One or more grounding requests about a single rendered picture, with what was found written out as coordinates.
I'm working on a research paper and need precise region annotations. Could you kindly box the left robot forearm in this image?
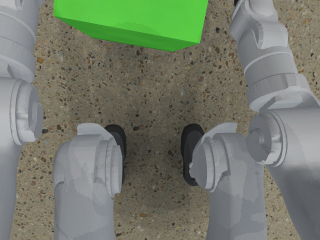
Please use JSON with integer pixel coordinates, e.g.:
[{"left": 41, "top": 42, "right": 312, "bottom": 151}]
[{"left": 0, "top": 0, "right": 45, "bottom": 84}]

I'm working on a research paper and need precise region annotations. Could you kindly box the robot left shin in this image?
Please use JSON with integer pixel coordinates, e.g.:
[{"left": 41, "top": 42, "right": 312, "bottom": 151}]
[{"left": 52, "top": 123, "right": 117, "bottom": 189}]

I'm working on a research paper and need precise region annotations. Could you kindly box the left robot foot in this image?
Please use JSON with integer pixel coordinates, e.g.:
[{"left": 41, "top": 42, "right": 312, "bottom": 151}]
[{"left": 104, "top": 124, "right": 127, "bottom": 185}]

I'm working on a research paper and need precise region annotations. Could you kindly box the robot left upper arm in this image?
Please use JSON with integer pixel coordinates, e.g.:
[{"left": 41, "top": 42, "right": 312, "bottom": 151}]
[{"left": 0, "top": 76, "right": 44, "bottom": 240}]

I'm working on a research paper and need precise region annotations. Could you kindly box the robot right upper arm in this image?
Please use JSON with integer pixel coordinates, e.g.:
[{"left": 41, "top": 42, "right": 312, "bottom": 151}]
[{"left": 245, "top": 106, "right": 320, "bottom": 240}]

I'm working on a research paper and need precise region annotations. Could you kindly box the right robot forearm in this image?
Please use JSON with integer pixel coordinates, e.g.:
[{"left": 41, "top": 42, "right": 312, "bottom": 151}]
[{"left": 229, "top": 0, "right": 320, "bottom": 112}]

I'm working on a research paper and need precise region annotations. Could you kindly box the carton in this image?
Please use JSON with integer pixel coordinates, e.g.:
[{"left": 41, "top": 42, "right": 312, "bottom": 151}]
[{"left": 53, "top": 0, "right": 208, "bottom": 52}]

